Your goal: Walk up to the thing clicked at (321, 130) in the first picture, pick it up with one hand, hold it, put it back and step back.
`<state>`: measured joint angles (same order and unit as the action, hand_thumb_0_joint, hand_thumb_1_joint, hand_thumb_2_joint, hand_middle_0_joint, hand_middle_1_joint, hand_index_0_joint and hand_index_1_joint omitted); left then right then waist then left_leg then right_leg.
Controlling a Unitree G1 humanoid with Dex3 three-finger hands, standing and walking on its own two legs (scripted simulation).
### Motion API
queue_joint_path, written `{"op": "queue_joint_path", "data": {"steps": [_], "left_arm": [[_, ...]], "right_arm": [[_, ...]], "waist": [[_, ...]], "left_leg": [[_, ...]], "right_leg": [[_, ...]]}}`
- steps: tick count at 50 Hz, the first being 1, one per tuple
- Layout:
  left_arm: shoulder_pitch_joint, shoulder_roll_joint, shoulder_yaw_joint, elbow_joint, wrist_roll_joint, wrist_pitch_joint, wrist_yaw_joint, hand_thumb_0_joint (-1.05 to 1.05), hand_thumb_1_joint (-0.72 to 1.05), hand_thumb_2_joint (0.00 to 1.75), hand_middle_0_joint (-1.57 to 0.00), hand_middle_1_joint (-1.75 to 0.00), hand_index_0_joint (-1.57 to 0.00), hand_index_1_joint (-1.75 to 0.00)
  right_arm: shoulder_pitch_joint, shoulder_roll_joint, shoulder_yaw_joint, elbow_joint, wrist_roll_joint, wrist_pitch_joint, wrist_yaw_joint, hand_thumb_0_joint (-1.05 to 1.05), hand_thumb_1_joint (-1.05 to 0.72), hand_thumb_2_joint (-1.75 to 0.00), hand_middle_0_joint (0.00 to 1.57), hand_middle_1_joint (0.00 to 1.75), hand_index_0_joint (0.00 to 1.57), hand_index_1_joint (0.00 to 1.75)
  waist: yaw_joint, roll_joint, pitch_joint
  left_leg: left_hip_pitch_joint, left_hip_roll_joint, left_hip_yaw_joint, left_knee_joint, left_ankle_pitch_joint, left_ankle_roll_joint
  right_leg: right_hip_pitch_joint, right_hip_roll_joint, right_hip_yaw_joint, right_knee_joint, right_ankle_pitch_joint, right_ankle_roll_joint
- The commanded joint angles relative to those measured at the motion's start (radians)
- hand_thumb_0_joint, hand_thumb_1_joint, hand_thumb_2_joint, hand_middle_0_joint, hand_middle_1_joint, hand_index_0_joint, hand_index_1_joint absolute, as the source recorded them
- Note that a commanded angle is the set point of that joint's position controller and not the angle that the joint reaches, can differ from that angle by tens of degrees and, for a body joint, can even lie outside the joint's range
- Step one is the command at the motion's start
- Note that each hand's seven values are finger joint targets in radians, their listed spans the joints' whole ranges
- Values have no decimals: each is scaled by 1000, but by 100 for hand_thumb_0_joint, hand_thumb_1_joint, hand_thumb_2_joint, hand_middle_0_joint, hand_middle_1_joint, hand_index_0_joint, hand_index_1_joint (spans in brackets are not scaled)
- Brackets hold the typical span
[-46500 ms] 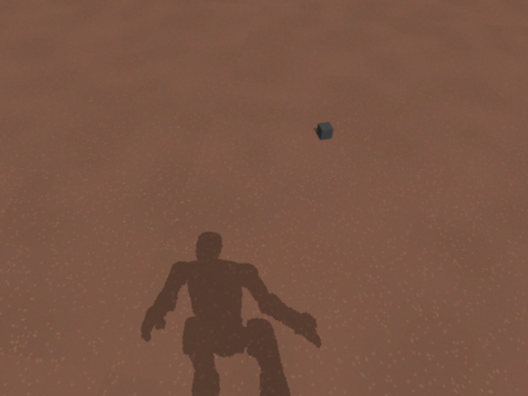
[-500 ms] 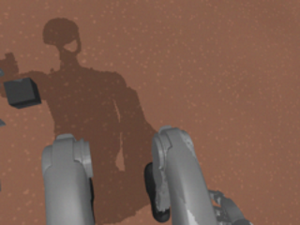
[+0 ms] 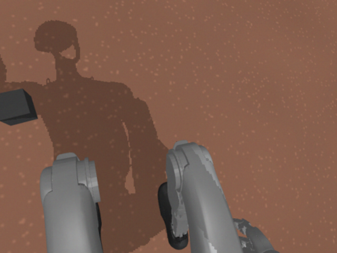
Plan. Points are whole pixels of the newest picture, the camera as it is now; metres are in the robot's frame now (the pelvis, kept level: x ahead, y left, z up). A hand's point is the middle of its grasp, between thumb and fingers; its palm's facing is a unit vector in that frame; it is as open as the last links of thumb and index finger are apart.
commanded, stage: rise first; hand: left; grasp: from above
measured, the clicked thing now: (16, 107) +0.46 +0.34 -0.29
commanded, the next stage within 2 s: approach in 0.76 s
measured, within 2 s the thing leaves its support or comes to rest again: neither
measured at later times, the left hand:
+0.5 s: hand out of the picture +0.41 +0.37 -0.17, palm faces -0.44 -0.15 -0.89, open 13.9 cm
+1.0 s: hand out of the picture +0.42 +0.37 -0.17, palm faces -0.44 -0.13 -0.89, open 13.9 cm
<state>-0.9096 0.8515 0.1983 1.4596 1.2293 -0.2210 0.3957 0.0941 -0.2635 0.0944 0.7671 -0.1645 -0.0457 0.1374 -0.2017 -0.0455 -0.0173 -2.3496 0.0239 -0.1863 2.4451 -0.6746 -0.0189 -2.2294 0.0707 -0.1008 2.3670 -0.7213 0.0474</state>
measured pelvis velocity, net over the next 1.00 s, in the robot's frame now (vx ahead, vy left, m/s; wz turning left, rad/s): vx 0.00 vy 0.00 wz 0.01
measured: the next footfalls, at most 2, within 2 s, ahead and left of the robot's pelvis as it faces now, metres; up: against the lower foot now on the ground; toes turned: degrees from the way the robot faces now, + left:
none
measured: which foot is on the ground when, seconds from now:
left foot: down 0.00-1.00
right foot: down 0.00-1.00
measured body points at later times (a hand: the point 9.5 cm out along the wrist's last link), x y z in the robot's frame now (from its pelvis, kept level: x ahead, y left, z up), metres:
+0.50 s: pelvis +0.00 +0.00 +0.00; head +0.23 +0.09 +0.38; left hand +0.43 +0.38 -0.12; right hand +0.08 -0.27 -0.10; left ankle +0.07 +0.13 -0.29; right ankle +0.09 -0.12 -0.29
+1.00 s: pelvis +0.00 +0.00 +0.00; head +0.23 +0.09 +0.38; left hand +0.44 +0.37 -0.11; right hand +0.08 -0.26 -0.10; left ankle +0.07 +0.13 -0.29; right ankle +0.09 -0.12 -0.29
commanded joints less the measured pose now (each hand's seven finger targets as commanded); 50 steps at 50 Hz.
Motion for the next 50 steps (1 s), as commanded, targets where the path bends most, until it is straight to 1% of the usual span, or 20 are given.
{"op": "queue_joint_path", "data": {"steps": [1, 4, 8, 16, 18, 22, 23, 24, 25, 27, 31, 35, 37, 40, 41, 42, 43, 44, 46, 50], "left_arm": [[-250, 263, 0, -138, -19, 1, 33, 0, -54, 100, -9, -103, -9, -102], [-253, 296, 23, -190, -22, 5, 29, 0, -55, 101, -8, -103, -9, -102], [-274, 274, 10, -194, -28, 7, 27, 0, -54, 100, -8, -103, -9, -102], [-245, 275, -7, -125, -26, 7, 11, 0, -53, 99, -9, -103, -10, -102], [-255, 265, -10, -125, -28, 0, 12, 0, -54, 100, -9, -103, -10, -102], [-261, 304, 13, -135, -20, -6, 19, 0, -53, 100, -10, -101, -11, -101], [-260, 294, -1, -133, -19, -8, 18, 0, -53, 100, -11, -101, -11, -100], [-265, 301, 7, -143, -19, -11, 20, 0, -53, 100, -12, -100, -12, -100], [-273, 330, 33, -176, -20, -14, 28, 0, -52, 99, -11, -100, -12, -100], [-276, 304, 17, -171, -17, -12, 31, 0, -53, 99, -12, -100, -12, -100], [-275, 285, 0, -162, -9, -3, 37, 0, -52, 98, -11, -102, -12, -100], [-287, 275, -6, -159, -24, 4, 39, 0, -51, 97, -11, -102, -12, -100], [-246, 286, 3, -127, -23, 12, 35, 0, -51, 97, -11, -102, -13, -101], [-261, 282, -2, -129, -28, 14, 29, 0, -51, 97, -11, -102, -13, -100], [-290, 297, 6, -182, -29, 10, 28, 0, -50, 96, -11, -103, -13, -101], [-268, 298, 8, -168, -23, 14, 27, 0, -50, 97, -11, -103, -13, -101], [-265, 304, 12, -172, -27, 14, 28, 0, -56, 104, -14, -97, -11, -100], [-268, 298, 13, -169, -23, 14, 29, 0, -53, 99, -8, -102, -10, -100], [-280, 253, -20, -147, -24, 19, 26, 0, -53, 97, -6, -104, -9, -102], [-342, 190, -82, -108, -38, 9, 24, 0, -54, 99, -7, -104, -9, -102]], "right_arm": [[186, -258, -77, -18, 2, -2, -6, 0, -90, -90, 20, 30, 20, 30], [191, -260, -85, -21, 8, 0, -7, 0, -90, -90, 20, 30, 20, 30], [196, -265, -84, -23, 12, 3, -5, 0, -90, -90, 20, 30, 20, 30], [195, -260, -75, -29, 17, 1, -7, 0, -90, -90, 20, 30, 20, 30], [191, -264, -72, -34, 13, -1, -9, 0, -90, -90, 20, 30, 20, 30], [194, -264, -64, -32, 11, -2, -8, 0, -90, -90, 20, 30, 20, 30], [189, -262, -67, -32, 13, -4, -9, 0, -90, -90, 20, 30, 20, 30], [192, -263, -63, -30, 10, -3, -7, 0, -90, -90, 20, 30, 20, 30], [186, -267, -64, -31, 10, -3, -9, 0, -90, -90, 20, 30, 20, 30], [192, -263, -66, -32, 6, -5, -8, 0, -90, -90, 20, 30, 20, 30], [194, -263, -72, -23, 10, -4, -10, 0, -90, -90, 20, 30, 20, 30], [198, -264, -70, -24, 8, -9, -8, 0, -90, -90, 20, 30, 20, 30], [197, -268, -70, -28, 10, -10, -7, 0, -90, -90, 20, 30, 20, 30], [194, -269, -71, -31, 13, -11, -8, 0, -90, -90, 20, 30, 20, 30], [193, -268, -73, -35, 12, -11, -8, 0, -90, -90, 20, 30, 20, 30], [194, -265, -73, -32, 14, -10, -9, 0, -90, -90, 20, 30, 20, 30], [192, -266, -75, -31, 16, -10, -9, 0, -90, -90, 20, 30, 20, 30], [196, -268, -75, -32, 15, -10, -8, 0, -89, -89, 20, 30, 20, 30], [204, -261, -68, -28, 13, -12, -4, 0, -89, -89, 20, 30, 20, 30], [214, -259, -63, -19, 12, -18, -5, 0, -89, -89, 20, 30, 20, 30]], "waist": [[7, 345, -658], [29, 379, -703], [6, 364, -687], [9, 308, -633], [-1, 309, -633], [10, 320, -649], [9, 326, -648], [7, 337, -656], [24, 351, -684], [10, 370, -680], [7, 369, -682], [-4, 362, -657], [10, 362, -635], [5, 338, -646], [9, 371, -676], [21, 377, -692], [24, 383, -691], [16, 380, -691], [-10, 360, -660], [-55, 312, -598]], "left_leg": [[547, -2, 112, -247, 152, 39], [597, -3, 109, -258, 185, 34], [585, -1, 100, -259, 192, 35], [522, -6, 112, -261, 133, 45], [525, -5, 109, -255, 136, 44], [539, -6, 112, -254, 157, 43], [543, -4, 111, -251, 149, 42], [537, -5, 113, -251, 154, 41], [555, -7, 113, -255, 158, 40], [566, -4, 111, -259, 157, 36], [578, -4, 112, -256, 167, 36], [550, -3, 112, -255, 159, 39], [547, -5, 105, -276, 137, 36], [550, -5, 106, -266, 141, 39], [571, -5, 106, -268, 147, 36], [587, -6, 109, -268, 160, 35], [588, -5, 109, -266, 162, 35], [591, -5, 107, -267, 174, 34], [577, -4, 111, -253, 191, 38], [502, -2, 104, -250, 126, 44]], "right_leg": [[276, 18, -89, -243, 231, -77], [284, 15, -88, -237, 254, -80], [270, 12, -92, -230, 266, -78], [277, 17, -82, -265, 214, -77], [278, 15, -85, -260, 218, -75], [297, 14, -84, -256, 235, -75], [282, 16, -83, -258, 227, -77], [300, 17, -82, -257, 234, -76], [297, 15, -84, -251, 233, -77], [284, 16, -89, -245, 234, -79], [271, 16, -87, -249, 244, -79], [269, 14, -87, -254, 241, -75], [255, 12, -93, -245, 215, -80], [261, 11, -90, -248, 223, -77], [260, 9, -89, -245, 226, -78], [267, 11, -87, -245, 235, -80], [262, 10, -86, -240, 237, -80], [267, 9, -88, -238, 247, -79], [268, 12, -85, -247, 271, -76], [249, 16, -87, -273, 221, -75]]}}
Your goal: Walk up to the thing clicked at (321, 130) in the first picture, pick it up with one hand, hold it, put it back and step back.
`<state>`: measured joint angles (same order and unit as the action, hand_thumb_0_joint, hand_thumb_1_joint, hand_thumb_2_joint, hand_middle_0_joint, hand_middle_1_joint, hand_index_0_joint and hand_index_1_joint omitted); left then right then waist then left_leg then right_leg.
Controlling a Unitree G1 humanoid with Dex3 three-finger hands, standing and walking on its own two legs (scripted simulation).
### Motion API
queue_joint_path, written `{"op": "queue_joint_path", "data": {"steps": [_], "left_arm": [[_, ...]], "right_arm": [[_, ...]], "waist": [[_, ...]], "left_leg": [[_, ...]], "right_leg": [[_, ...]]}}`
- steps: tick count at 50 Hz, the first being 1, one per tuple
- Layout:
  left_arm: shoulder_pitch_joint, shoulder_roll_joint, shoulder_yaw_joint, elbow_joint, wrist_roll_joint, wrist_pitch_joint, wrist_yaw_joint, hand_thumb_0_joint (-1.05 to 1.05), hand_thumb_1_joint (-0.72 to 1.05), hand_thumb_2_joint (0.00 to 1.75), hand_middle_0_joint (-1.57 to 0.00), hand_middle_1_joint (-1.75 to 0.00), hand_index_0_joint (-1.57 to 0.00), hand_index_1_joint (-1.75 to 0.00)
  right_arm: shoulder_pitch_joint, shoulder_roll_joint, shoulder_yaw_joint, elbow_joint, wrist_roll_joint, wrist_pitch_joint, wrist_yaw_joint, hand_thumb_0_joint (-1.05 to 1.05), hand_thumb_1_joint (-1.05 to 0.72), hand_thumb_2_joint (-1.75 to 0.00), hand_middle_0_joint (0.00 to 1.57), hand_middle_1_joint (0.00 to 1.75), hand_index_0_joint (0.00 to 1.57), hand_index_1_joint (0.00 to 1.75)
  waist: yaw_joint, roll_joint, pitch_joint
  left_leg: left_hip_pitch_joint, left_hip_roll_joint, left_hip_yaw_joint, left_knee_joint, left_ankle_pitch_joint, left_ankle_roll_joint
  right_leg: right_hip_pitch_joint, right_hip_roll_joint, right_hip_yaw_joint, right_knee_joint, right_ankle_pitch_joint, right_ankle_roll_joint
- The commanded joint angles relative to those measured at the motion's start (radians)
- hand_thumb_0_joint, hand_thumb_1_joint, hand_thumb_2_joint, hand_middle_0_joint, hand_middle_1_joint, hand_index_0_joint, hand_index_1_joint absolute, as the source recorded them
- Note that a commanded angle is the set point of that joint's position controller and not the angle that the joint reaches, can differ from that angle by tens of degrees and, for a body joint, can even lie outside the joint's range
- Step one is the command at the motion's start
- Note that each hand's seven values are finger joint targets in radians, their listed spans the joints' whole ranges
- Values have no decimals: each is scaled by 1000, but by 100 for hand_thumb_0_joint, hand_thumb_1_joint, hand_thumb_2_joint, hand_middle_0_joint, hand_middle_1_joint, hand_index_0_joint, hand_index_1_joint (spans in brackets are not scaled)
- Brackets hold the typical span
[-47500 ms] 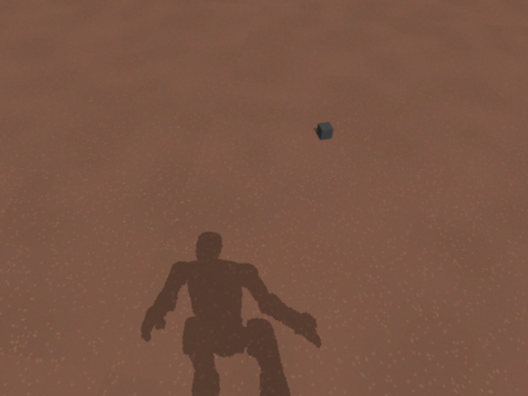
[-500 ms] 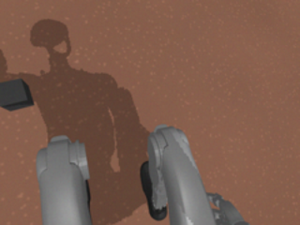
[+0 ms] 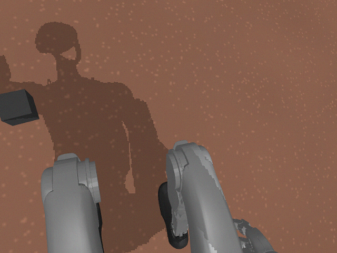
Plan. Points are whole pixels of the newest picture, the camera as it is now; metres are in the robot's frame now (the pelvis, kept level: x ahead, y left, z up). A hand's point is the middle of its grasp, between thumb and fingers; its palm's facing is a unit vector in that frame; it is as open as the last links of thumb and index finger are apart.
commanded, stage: approach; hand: left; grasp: from above
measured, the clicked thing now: (18, 108) +0.46 +0.33 -0.29
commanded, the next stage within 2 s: close in in 0.48 s
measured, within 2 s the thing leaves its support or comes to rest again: neither
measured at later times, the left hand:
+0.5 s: hand out of the picture +0.46 +0.33 -0.18, palm faces -0.39 -0.12 -0.91, open 13.9 cm
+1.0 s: hand (9, 109) +0.44 +0.32 -0.21, palm faces -0.42 -0.14 -0.90, open 14.0 cm
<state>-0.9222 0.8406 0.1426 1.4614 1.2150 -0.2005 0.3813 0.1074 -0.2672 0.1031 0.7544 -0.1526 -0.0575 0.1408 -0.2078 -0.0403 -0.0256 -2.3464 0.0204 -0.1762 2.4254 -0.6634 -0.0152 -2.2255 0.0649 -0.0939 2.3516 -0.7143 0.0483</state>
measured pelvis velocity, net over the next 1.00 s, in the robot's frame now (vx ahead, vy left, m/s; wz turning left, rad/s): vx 0.00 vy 0.00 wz -0.03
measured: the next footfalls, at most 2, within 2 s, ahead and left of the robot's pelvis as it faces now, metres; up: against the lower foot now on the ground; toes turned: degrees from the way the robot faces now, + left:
none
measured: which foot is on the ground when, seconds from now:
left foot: down 0.00-1.00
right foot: down 0.00-1.00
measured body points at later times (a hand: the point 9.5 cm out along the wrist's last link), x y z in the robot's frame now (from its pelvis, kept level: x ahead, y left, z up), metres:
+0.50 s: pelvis +0.00 +0.00 +0.00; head +0.25 +0.07 +0.36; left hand +0.48 +0.33 -0.12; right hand +0.04 -0.27 -0.11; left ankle +0.08 +0.13 -0.29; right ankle +0.10 -0.12 -0.29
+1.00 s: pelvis +0.00 +0.00 -0.01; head +0.24 +0.11 +0.35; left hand +0.46 +0.33 -0.16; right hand +0.08 -0.27 -0.09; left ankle +0.08 +0.13 -0.29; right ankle +0.10 -0.12 -0.29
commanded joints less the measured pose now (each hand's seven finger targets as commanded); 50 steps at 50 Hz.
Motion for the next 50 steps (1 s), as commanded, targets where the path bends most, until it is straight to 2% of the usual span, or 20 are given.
{"op": "queue_joint_path", "data": {"steps": [1, 3, 5, 6, 8, 11, 12, 15, 16, 20, 25, 29, 30, 32, 36, 39, 40, 44, 47, 50], "left_arm": [[-370, 203, -28, -127, -23, -18, 42, 0, -54, 99, -7, -104, -9, -102], [-386, 160, -66, -86, -15, -20, 49, 0, -52, 98, -7, -106, -10, -103], [-432, 164, -78, -72, -2, -22, 65, 0, -53, 99, -7, -106, -9, -103], [-454, 189, -65, -66, 0, -23, 80, 0, -53, 100, -7, -106, -9, -104], [-412, 213, -42, -18, 15, -10, 109, 0, -53, 100, -7, -106, -10, -103], [-393, 281, 25, -23, 35, 24, 153, 0, -53, 100, -7, -105, -10, -103], [-415, 313, 55, -59, 40, 39, 168, 0, -53, 100, -8, -105, -10, -103], [-393, 342, 86, -75, 35, 90, 190, 0, -54, 100, -8, -106, -10, -104], [-387, 336, 77, -65, 23, 105, 188, 0, -53, 99, -8, -107, -11, -104], [-319, 316, 58, 2, -36, 154, 151, 0, -54, 98, -7, -107, -10, -104], [-297, 280, 12, -30, -96, 140, 28, 0, -53, 96, -7, -110, -11, -105], [-347, 233, -31, -147, -97, 71, -51, 0, -52, 95, -7, -110, -12, -106], [-360, 220, -40, -176, -90, 51, -57, 0, -55, 99, -7, -107, -10, -104], [-342, 217, -47, -183, -71, 12, -55, 0, -57, 100, -7, -105, -9, -103], [-326, 198, -50, -150, -42, -42, -13, 0, -56, 103, -8, -104, -9, -103], [-322, 234, -15, -111, -2, -56, 52, 0, -53, 105, -9, -106, -10, -104], [-315, 231, -8, -73, 13, -53, 73, 0, -54, 105, -9, -104, -10, -103], [-386, 276, 23, -52, 61, -40, 158, 0, -55, 103, -7, -99, -6, -100], [-389, 260, 16, 61, 75, -8, 210, 0, -55, 104, -7, -100, -6, -101], [-407, 236, -5, 165, 59, 26, 244, 0, -53, 103, -7, -102, -7, -102]], "right_arm": [[208, -264, -72, -8, -3, -9, -12, 0, -89, -89, 20, 30, 20, 30], [220, -261, -64, 1, -7, -15, -13, 0, -89, -89, 20, 30, 20, 30], [227, -268, -57, 6, -12, -19, -18, 0, -89, -89, 20, 30, 20, 30], [231, -272, -50, 2, -15, -21, -20, 0, -89, -89, 20, 30, 20, 30], [229, -271, -41, -3, -22, -26, -18, 0, -89, -89, 20, 30, 20, 30], [221, -271, -30, -17, -24, -26, -15, 0, -89, -89, 20, 30, 20, 30], [222, -277, -27, -30, -26, -28, -12, 0, -89, -89, 20, 30, 20, 30], [191, -279, -26, -53, -18, -21, -6, 0, -90, -89, 20, 30, 20, 30], [185, -276, -23, -58, -14, -20, -5, 0, -90, -89, 20, 30, 20, 30], [181, -262, -19, -57, -3, -19, 1, 0, -90, -89, 20, 30, 20, 30], [207, -257, -33, -46, -1, -21, 8, 0, -90, -89, 20, 30, 20, 30], [228, -262, -47, -32, 2, -22, 3, 0, -90, -89, 20, 30, 20, 30], [242, -272, -53, -33, -1, -21, 1, 0, -90, -89, 20, 30, 20, 30], [246, -274, -50, -28, 3, -13, 1, 0, -90, -90, 20, 30, 20, 30], [237, -273, -41, -31, -2, 0, -4, 0, -90, -89, 20, 30, 20, 30], [216, -279, -32, -32, -6, 3, -3, 0, -89, -89, 20, 30, 20, 30], [218, -283, -29, -33, -13, 0, -1, 0, -89, -89, 20, 30, 20, 30], [191, -289, -22, -35, -27, -10, 5, 0, -89, -89, 20, 30, 20, 30], [180, -290, -9, -34, -44, -28, 13, 0, -89, -90, 20, 30, 20, 30], [182, -302, -2, -33, -56, -57, 21, 0, -89, -90, 20, 30, 20, 30]], "waist": [[-63, 294, -605], [-82, 308, -601], [-90, 324, -619], [-96, 333, -626], [-80, 361, -615], [-37, 415, -674], [-36, 452, -702], [-16, 470, -744], [-19, 455, -735], [-21, 333, -663], [-42, 244, -642], [-63, 297, -632], [-83, 307, -621], [-71, 314, -640], [-69, 335, -633], [-47, 395, -624], [-59, 395, -607], [-61, 448, -598], [-94, 414, -553], [-133, 349, -486]], "left_leg": [[504, 2, 90, -223, 110, 42], [519, 4, 87, -216, 116, 36], [539, 6, 81, -213, 126, 33], [532, 4, 82, -208, 130, 33], [538, 3, 87, -218, 136, 29], [575, 6, 100, -216, 186, 26], [601, 4, 105, -222, 213, 25], [602, 6, 115, -222, 237, 30], [569, 7, 115, -216, 229, 35], [438, 6, 121, -196, 178, 59], [389, 7, 102, -194, 129, 64], [463, 8, 79, -214, 106, 45], [478, 8, 77, -206, 117, 42], [488, 5, 74, -206, 130, 34], [532, 5, 72, -197, 185, 29], [592, 7, 66, -217, 231, 20], [600, 7, 63, -217, 240, 20], [603, 11, 66, -225, 195, 16], [546, 12, 76, -202, 154, 24], [477, 12, 78, -186, 96, 35]], "right_leg": [[248, 21, -97, -262, 212, -72], [248, 24, -101, -256, 218, -73], [244, 26, -107, -247, 228, -74], [254, 26, -109, -247, 232, -72], [262, 27, -111, -238, 232, -76], [278, 28, -107, -215, 280, -79], [290, 24, -107, -207, 304, -79], [307, 24, -95, -207, 328, -81], [313, 28, -91, -210, 326, -80], [357, 35, -68, -243, 288, -65], [407, 42, -63, -260, 229, -62], [344, 35, -92, -247, 201, -73], [340, 32, -99, -251, 214, -71], [344, 33, -105, -238, 225, -73], [320, 32, -116, -226, 276, -73], [272, 31, -130, -198, 296, -81], [259, 28, -135, -193, 301, -79], [215, 28, -141, -177, 272, -84], [209, 31, -137, -188, 252, -79], [195, 34, -131, -210, 209, -72]]}}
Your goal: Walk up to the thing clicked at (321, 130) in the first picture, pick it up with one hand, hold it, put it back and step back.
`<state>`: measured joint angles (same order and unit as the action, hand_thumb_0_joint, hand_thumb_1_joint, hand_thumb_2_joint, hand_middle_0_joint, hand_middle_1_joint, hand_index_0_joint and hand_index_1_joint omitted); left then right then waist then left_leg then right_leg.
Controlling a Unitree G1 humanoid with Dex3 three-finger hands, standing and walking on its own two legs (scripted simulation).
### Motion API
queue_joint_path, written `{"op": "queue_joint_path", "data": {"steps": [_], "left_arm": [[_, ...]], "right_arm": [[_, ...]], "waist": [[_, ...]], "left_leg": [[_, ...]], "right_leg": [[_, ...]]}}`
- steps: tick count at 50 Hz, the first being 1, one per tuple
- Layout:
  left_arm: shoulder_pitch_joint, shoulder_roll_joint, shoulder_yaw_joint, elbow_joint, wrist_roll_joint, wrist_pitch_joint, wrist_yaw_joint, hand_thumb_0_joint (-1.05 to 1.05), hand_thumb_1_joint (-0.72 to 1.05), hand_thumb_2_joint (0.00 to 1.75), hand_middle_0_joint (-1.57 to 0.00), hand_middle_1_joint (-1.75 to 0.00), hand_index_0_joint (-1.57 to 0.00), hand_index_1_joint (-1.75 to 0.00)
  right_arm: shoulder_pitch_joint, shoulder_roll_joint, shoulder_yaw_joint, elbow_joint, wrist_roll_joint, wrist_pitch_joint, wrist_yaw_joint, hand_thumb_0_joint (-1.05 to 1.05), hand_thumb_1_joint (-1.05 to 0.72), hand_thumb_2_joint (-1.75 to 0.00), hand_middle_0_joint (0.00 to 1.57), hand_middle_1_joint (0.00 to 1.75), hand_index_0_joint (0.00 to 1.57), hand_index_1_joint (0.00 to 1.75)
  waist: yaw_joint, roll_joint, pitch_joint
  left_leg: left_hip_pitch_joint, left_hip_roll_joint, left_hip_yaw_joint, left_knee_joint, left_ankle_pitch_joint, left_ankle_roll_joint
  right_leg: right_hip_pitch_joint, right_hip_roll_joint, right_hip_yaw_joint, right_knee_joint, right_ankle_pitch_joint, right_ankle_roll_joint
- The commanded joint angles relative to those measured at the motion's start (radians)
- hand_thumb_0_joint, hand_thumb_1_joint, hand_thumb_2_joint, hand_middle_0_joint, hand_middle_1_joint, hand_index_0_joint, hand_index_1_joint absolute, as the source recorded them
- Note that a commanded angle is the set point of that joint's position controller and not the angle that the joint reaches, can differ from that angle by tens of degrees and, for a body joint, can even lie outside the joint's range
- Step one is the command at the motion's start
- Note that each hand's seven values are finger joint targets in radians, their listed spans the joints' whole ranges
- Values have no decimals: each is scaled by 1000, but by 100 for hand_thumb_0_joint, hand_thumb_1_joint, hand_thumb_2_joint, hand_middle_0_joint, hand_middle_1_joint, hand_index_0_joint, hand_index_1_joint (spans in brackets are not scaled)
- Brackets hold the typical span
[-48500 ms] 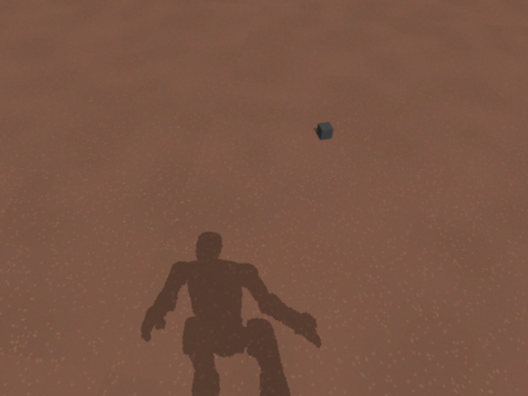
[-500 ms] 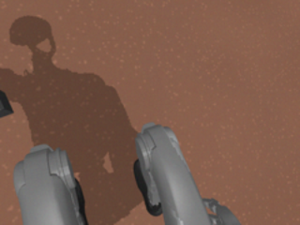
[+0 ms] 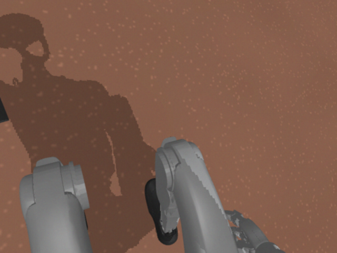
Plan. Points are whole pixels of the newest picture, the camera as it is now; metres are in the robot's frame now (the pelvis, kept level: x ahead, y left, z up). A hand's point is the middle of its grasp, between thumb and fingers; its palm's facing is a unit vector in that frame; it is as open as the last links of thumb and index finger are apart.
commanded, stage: rest palm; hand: left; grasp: from above
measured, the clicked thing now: out of the picture +0.46 +0.35 -0.28
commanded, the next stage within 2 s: close in 1.38 s
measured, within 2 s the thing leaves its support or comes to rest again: neither
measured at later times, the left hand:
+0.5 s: hand out of the picture +0.45 +0.33 -0.24, palm faces -0.43 -0.18 -0.88, open 13.9 cm
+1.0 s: hand out of the picture +0.45 +0.33 -0.26, palm faces -0.41 -0.18 -0.89, open 14.0 cm
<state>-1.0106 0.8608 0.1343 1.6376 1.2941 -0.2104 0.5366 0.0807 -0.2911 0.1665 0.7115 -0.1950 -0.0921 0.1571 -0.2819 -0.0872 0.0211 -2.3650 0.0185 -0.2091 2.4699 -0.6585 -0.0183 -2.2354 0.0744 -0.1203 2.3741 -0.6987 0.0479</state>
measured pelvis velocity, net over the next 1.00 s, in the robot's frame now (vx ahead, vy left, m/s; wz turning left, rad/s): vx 0.01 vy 0.01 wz -0.07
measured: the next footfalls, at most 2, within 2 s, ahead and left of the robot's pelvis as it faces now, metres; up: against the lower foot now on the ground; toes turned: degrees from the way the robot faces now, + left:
none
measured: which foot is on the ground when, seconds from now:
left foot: down 0.00-1.00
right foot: down 0.00-1.00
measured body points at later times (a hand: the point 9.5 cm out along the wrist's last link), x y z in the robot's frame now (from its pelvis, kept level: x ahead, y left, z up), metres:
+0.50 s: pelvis +0.01 +0.00 -0.01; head +0.28 +0.11 +0.33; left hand +0.47 +0.33 -0.19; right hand +0.06 -0.24 -0.09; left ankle +0.08 +0.13 -0.28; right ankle +0.10 -0.12 -0.28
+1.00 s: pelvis +0.01 +0.01 -0.01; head +0.28 +0.13 +0.32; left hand +0.47 +0.33 -0.21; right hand +0.07 -0.25 -0.07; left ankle +0.08 +0.13 -0.28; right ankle +0.10 -0.12 -0.28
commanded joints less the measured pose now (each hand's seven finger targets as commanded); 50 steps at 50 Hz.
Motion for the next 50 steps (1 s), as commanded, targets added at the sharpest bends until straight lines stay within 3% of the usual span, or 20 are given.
{"op": "queue_joint_path", "data": {"steps": [1, 6, 8, 11, 13, 15, 20, 22, 24, 26, 27, 28, 31, 32, 33, 35, 45, 48, 49, 50], "left_arm": [[-350, 245, 6, -26, -31, 41, 96, 0, -53, 101, -7, -102, -7, -101], [-342, 281, -1, 7, -67, 65, 80, 0, -52, 99, -7, -104, -9, -103], [-332, 325, 19, -32, -83, 59, 76, 0, -53, 100, -7, -105, -8, -104], [-299, 325, 8, -20, -86, 60, 67, 0, -52, 99, -7, -107, -9, -105], [-265, 367, 42, -47, -91, 57, 70, 0, -52, 98, -7, -106, -9, -104], [-256, 368, 48, -84, -101, 54, 72, 0, -52, 99, -7, -106, -9, -104], [-222, 351, 43, -82, -116, 50, 79, 0, -52, 97, -6, -105, -9, -102], [-205, 344, 36, -69, -116, 50, 78, 0, -52, 98, -7, -104, -9, -102], [-208, 335, 22, -39, -106, 47, 74, 0, -53, 98, -7, -103, -8, -101], [-207, 356, 43, -37, -110, 41, 80, 0, -54, 100, -7, -103, -8, -102], [-248, 326, 16, -59, -117, 32, 78, 0, -54, 101, -8, -103, -8, -102], [-229, 370, 50, -40, -110, 32, 82, 0, -55, 100, -7, -102, -7, -101], [-244, 330, 17, -6, -101, 21, 77, 0, -55, 103, -8, -102, -8, -103], [-246, 380, 55, -8, -103, 15, 85, 0, -55, 103, -8, -102, -8, -103], [-262, 341, 17, -15, -93, 13, 80, 0, -55, 103, -8, -102, -8, -103], [-271, 350, 16, -13, -85, 7, 81, 0, -55, 102, -8, -103, -7, -103], [-299, 360, 2, -55, -78, -3, 125, 0, -54, 100, -7, -104, -7, -103], [-265, 352, -2, 3, -71, 14, 143, 0, -55, 100, -7, -104, -7, -104], [-236, 367, 24, 21, -79, 21, 152, 0, -53, 101, -7, -106, -8, -105], [-252, 369, 6, 22, -72, 26, 149, 0, -53, 100, -7, -105, -8, -104]], "right_arm": [[208, -283, -59, 10, -15, -31, 5, 0, -89, -90, 20, 30, 20, 30], [208, -292, -32, 8, -26, -72, 13, 0, -90, -90, 20, 30, 20, 30], [194, -296, -26, -1, -25, -82, 12, 0, -90, -90, 20, 30, 20, 30], [192, -295, -11, 3, -30, -95, 19, 0, -90, -90, 20, 30, 20, 30], [184, -301, -4, -7, -34, -97, 21, 0, -90, -90, 20, 30, 20, 30], [179, -296, 2, -4, -32, -95, 24, 0, -90, -90, 20, 30, 20, 30], [193, -304, 13, 8, -39, -101, 43, 0, -90, -90, 20, 30, 20, 30], [189, -302, 15, 5, -40, -104, 48, 0, -90, -90, 20, 30, 20, 30], [183, -316, 14, -6, -44, -112, 57, 0, -90, -90, 20, 30, 20, 30], [181, -321, 12, -4, -39, -111, 55, 0, -90, -90, 20, 30, 20, 30], [184, -314, 17, -8, -41, -116, 60, 0, -90, -90, 20, 30, 20, 30], [196, -334, 10, 2, -44, -117, 59, 0, -90, -90, 20, 30, 20, 30], [184, -328, 15, -8, -46, -121, 63, 0, -90, -90, 20, 30, 20, 30], [198, -342, 10, 3, -47, -118, 59, 0, -90, -90, 20, 30, 20, 30], [183, -338, 14, -15, -48, -123, 62, 0, -90, -90, 20, 30, 20, 30], [181, -342, 12, -4, -52, -125, 63, 0, -90, -90, 20, 30, 20, 30], [159, -347, 28, -1, -61, -135, 74, 0, -90, -90, 20, 30, 20, 30], [153, -350, 39, -1, -65, -139, 82, 0, -90, -90, 20, 30, 20, 30], [146, -356, 37, -2, -63, -137, 80, 0, -90, -90, 20, 30, 20, 30], [153, -352, 39, -5, -61, -143, 83, 0, -90, -90, 20, 30, 20, 30]], "waist": [[-54, 402, -547], [-66, 402, -572], [-43, 423, -624], [-51, 443, -604], [-33, 451, -636], [-26, 454, -674], [-43, 459, -611], [-38, 466, -606], [-66, 456, -559], [-53, 449, -576], [-70, 452, -558], [-71, 448, -566], [-90, 432, -514], [-88, 424, -516], [-94, 442, -499], [-99, 453, -500], [-90, 525, -561], [-92, 509, -520], [-79, 481, -530], [-89, 490, -502]], "left_leg": [[483, 16, 109, -224, 86, 41], [489, 20, 102, -198, 85, 44], [518, 22, 98, -200, 92, 40], [515, 25, 97, -186, 110, 39], [521, 28, 94, -185, 151, 37], [548, 33, 92, -177, 208, 36], [524, 36, 83, -171, 242, 36], [542, 38, 77, -176, 243, 32], [526, 40, 69, -176, 215, 31], [528, 41, 62, -178, 206, 32], [516, 41, 63, -175, 197, 32], [532, 42, 58, -179, 202, 30], [500, 43, 57, -172, 159, 34], [487, 43, 52, -180, 141, 34], [499, 41, 53, -183, 132, 30], [515, 43, 52, -183, 125, 27], [604, 52, 40, -176, 253, 11], [560, 51, 47, -169, 232, 17], [549, 51, 45, -176, 221, 20], [536, 50, 50, -165, 212, 20]], "right_leg": [[220, 27, -97, -241, 190, -70], [271, 28, -98, -230, 184, -67], [300, 31, -103, -225, 186, -70], [307, 33, -108, -209, 211, -70], [355, 41, -111, -207, 253, -68], [385, 45, -112, -204, 312, -65], [388, 50, -124, -198, 348, -62], [381, 50, -129, -193, 344, -66], [360, 52, -136, -189, 318, -67], [370, 54, -138, -197, 311, -67], [360, 50, -138, -194, 305, -65], [362, 50, -144, -195, 304, -65], [343, 53, -144, -201, 274, -65], [343, 51, -149, -209, 255, -63], [325, 48, -149, -201, 242, -67], [323, 50, -153, -202, 239, -67], [350, 55, -169, -176, 346, -65], [352, 60, -164, -186, 342, -62], [364, 65, -166, -194, 335, -62], [345, 59, -165, -186, 324, -61]]}}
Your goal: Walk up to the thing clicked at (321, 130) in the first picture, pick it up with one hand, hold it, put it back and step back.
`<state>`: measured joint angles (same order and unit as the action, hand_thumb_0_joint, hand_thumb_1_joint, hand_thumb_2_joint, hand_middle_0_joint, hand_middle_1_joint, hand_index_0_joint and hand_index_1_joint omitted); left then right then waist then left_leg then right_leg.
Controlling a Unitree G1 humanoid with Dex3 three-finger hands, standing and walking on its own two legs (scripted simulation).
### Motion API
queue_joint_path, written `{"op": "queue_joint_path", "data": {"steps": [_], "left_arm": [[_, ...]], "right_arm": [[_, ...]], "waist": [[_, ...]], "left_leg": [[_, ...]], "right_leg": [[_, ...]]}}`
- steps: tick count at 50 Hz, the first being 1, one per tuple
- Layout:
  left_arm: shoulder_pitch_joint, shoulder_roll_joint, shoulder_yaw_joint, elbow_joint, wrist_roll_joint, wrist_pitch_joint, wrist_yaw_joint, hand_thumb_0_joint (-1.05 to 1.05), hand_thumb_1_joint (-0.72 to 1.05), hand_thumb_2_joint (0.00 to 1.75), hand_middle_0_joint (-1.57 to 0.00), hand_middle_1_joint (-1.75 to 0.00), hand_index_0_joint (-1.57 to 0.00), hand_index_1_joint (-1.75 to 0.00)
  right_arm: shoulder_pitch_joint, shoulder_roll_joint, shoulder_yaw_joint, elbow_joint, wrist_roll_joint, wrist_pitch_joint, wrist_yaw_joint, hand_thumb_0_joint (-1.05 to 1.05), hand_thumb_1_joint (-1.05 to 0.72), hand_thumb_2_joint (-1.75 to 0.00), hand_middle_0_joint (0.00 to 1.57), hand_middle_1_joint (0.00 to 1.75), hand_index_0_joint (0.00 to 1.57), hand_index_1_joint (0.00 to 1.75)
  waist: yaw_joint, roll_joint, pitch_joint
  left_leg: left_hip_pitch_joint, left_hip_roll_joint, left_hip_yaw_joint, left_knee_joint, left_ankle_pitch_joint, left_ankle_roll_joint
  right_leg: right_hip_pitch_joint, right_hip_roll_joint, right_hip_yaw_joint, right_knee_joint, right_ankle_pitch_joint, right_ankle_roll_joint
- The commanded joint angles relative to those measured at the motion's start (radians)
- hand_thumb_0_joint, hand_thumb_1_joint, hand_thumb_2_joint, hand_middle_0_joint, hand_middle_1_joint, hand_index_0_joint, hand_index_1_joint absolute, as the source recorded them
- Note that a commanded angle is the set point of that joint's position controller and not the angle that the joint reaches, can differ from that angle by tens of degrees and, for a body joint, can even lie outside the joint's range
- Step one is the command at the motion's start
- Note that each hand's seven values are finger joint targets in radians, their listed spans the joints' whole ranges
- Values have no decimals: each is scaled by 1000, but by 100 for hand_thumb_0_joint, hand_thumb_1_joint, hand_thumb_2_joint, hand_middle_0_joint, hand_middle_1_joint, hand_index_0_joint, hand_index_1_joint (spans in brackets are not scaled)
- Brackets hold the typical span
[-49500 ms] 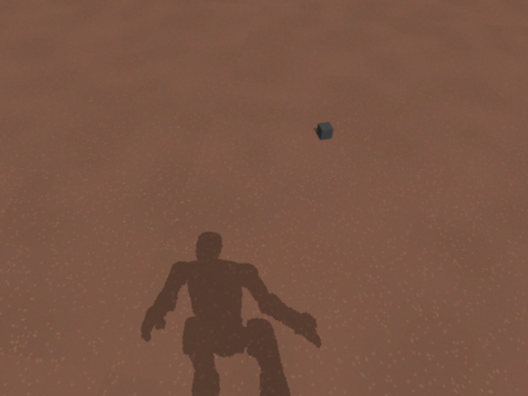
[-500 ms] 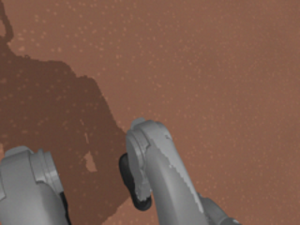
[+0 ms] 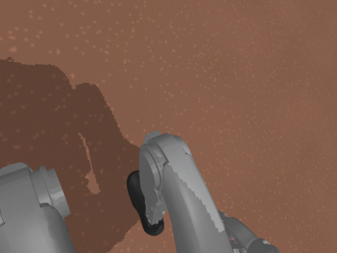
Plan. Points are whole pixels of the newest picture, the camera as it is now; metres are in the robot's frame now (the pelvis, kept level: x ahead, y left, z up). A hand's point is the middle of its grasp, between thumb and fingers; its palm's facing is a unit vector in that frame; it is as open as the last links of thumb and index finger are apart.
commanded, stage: rest palm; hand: left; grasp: from above
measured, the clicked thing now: out of the picture +0.43 +0.37 -0.27
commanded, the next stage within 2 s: close in 0.38 s
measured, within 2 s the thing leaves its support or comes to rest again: neither
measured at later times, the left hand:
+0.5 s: hand out of the picture +0.42 +0.36 -0.25, palm faces -0.41 -0.22 -0.88, open 13.9 cm
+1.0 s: hand out of the picture +0.42 +0.36 -0.25, palm faces -0.40 -0.20 -0.89, open 13.1 cm
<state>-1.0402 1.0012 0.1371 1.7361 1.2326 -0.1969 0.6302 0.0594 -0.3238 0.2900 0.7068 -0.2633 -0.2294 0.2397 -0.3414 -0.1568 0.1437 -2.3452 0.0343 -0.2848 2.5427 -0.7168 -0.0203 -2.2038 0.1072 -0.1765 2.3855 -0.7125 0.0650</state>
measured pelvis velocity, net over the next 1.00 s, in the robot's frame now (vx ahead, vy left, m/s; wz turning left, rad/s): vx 0.00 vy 0.00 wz -0.02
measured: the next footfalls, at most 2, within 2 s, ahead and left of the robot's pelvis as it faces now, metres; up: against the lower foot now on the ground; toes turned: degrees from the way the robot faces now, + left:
none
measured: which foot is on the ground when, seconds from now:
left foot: down 0.00-1.00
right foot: down 0.00-1.00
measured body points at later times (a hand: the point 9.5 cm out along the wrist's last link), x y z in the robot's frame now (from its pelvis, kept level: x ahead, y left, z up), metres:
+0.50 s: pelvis +0.00 +0.00 +0.00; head +0.27 +0.14 +0.33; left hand +0.44 +0.37 -0.20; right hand +0.08 -0.25 -0.06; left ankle +0.06 +0.13 -0.27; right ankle +0.11 -0.12 -0.27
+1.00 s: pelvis +0.00 +0.00 +0.00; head +0.27 +0.15 +0.33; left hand +0.44 +0.37 -0.20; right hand +0.07 -0.25 -0.05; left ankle +0.06 +0.13 -0.27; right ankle +0.10 -0.12 -0.27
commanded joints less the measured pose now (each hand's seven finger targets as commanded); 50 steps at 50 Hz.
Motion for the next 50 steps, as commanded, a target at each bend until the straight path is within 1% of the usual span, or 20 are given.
{"op": "queue_joint_path", "data": {"steps": [1, 7, 9, 12, 15, 18, 20, 21, 22, 24, 27, 32, 34, 37, 39, 40, 41, 48, 49, 50], "left_arm": [[-226, 239, 17, -91, -22, 15, 57, 0, -53, 99, -7, -105, -8, -104], [-232, 250, 6, -54, -34, 39, 51, 0, -53, 98, -7, -105, -8, -104], [-235, 285, 29, -80, -47, 36, 52, 0, -53, 99, -7, -105, -8, -105], [-245, 270, 5, -71, -57, 30, 44, 0, -53, 99, -7, -107, -9, -106], [-210, 284, 22, -68, -70, 26, 33, 0, -54, 100, -8, -106, -8, -106], [-236, 311, 36, -128, -61, 21, 25, 0, -53, 101, -8, -106, -8, -106], [-240, 230, -24, -118, -62, 22, 8, 0, -54, 100, -8, -106, -8, -105], [-204, 282, 22, -80, -61, 24, 15, 0, -54, 100, -7, -105, -8, -105], [-204, 251, -7, -82, -55, 24, 6, 0, -52, 99, -7, -105, -8, -104], [-174, 274, 16, -66, -61, 20, 4, 0, -51, 104, -9, -108, -9, -107], [-203, 253, -7, -125, -60, 4, 0, 0, -48, 97, -9, -103, -10, -102], [-198, 259, 6, -55, -51, -8, 14, 0, -45, 96, -10, -102, -12, -100], [-249, 252, -25, -94, -44, -22, 19, 0, -45, 95, -10, -103, -12, -101], [-235, 298, 5, -74, -34, -14, 29, 0, -40, 91, -13, -100, -15, -98], [-288, 291, -11, -144, -32, -14, 32, 0, -38, 90, -15, -99, -17, -97], [-266, 303, 4, -107, -26, -5, 38, 0, -37, 89, -16, -98, -18, -96], [-256, 275, -22, -82, -21, 4, 35, 0, -37, 88, -16, -98, -18, -96], [-271, 273, -20, -149, -48, 41, 21, 0, -33, 85, -20, -94, -22, -92], [-210, 275, 1, -71, -55, 54, 24, 0, -32, 84, -20, -94, -22, -92], [-248, 281, 2, -143, -57, 48, 25, 0, -30, 83, -22, -93, -24, -91]], "right_arm": [[172, -328, -83, -2, 7, -8, 1, 0, -90, -90, 20, 30, 20, 30], [157, -337, -75, -30, 8, -26, 5, 0, -90, -90, 20, 30, 20, 30], [153, -340, -74, -34, 17, -29, 0, 0, -90, -90, 20, 30, 20, 30], [159, -332, -63, -35, 11, -29, -6, 0, -91, -91, 20, 30, 20, 30], [173, -330, -64, -18, 10, -28, -10, 0, -91, -91, 20, 30, 20, 30], [176, -338, -61, -18, 9, -21, -12, 0, -90, -90, 20, 30, 20, 30], [164, -320, -59, -14, 4, -22, -7, 0, -91, -91, 20, 30, 20, 30], [180, -344, -64, -1, 4, -18, -9, 0, -90, -91, 20, 30, 20, 30], [172, -334, -64, -16, 8, -17, -7, 0, -90, -90, 20, 30, 20, 30], [177, -339, -67, -10, 10, -9, -8, 0, -90, -90, 20, 30, 20, 30], [158, -328, -61, -24, 7, -1, -9, 0, -89, -90, 20, 30, 20, 30], [180, -341, -60, -17, 5, 3, -12, 0, -89, -90, 20, 30, 20, 30], [166, -338, -56, -24, 6, 0, -15, 0, -89, -90, 20, 30, 20, 30], [175, -350, -54, -27, 3, 1, -17, 0, -89, -90, 20, 30, 20, 30], [168, -342, -52, -35, 0, -1, -17, 0, -89, -90, 20, 30, 20, 30], [168, -349, -51, -27, -1, -1, -19, 0, -89, -90, 20, 30, 20, 30], [163, -347, -50, -37, -6, -3, -17, 0, -89, -90, 20, 30, 20, 30], [163, -349, -58, -41, 9, -16, -9, 0, -89, -90, 20, 30, 20, 30], [169, -355, -61, -35, 6, -14, -10, 0, -89, -90, 20, 30, 20, 30], [170, -354, -62, -40, 7, -14, -10, 0, -89, -90, 20, 30, 20, 30]], "waist": [[-22, 559, -642], [-42, 526, -590], [-29, 523, -620], [-50, 497, -621], [-33, 520, -648], [-28, 578, -690], [-54, 584, -640], [-49, 578, -644], [-46, 571, -607], [-31, 548, -602], [-25, 568, -621], [-61, 491, -588], [-56, 515, -582], [-51, 520, -593], [-47, 567, -623], [-47, 580, -634], [-61, 569, -597], [-38, 613, -625], [-40, 578, -617], [-36, 592, -642]], "left_leg": [[524, 36, 121, -244, 271, 22], [489, 36, 107, -264, 174, 27], [490, 39, 106, -258, 177, 29], [468, 38, 118, -239, 178, 37], [496, 42, 111, -238, 222, 30], [550, 45, 99, -250, 275, 18], [560, 47, 99, -239, 286, 16], [551, 48, 94, -248, 287, 15], [523, 43, 101, -249, 268, 17], [497, 42, 104, -257, 248, 20], [520, 43, 102, -262, 251, 18], [474, 45, 103, -236, 232, 31], [485, 45, 101, -248, 210, 28], [490, 43, 99, -258, 206, 24], [534, 45, 98, -262, 230, 18], [552, 48, 91, -267, 239, 14], [534, 47, 94, -263, 224, 16], [560, 47, 92, -273, 254, 9], [550, 49, 89, -278, 243, 10], [548, 48, 92, -273, 252, 12]], "right_leg": [[315, 28, -109, -200, 334, -79], [296, 28, -106, -205, 251, -84], [313, 27, -103, -211, 254, -81], [350, 32, -91, -228, 268, -76], [368, 31, -98, -220, 298, -76], [362, 27, -116, -199, 332, -81], [331, 30, -117, -192, 343, -81], [347, 30, -122, -199, 346, -78], [330, 32, -118, -197, 328, -82], [348, 32, -115, -208, 313, -82], [343, 33, -116, -210, 313, -84], [352, 35, -113, -226, 318, -72], [340, 34, -112, -227, 298, -77], [338, 33, -117, -219, 283, -79], [330, 31, -120, -210, 300, -82], [331, 29, -126, -207, 308, -81], [315, 32, -124, -204, 299, -83], [301, 27, -120, -199, 316, -84], [312, 30, -120, -205, 309, -84], [318, 31, -122, -206, 316, -82]]}}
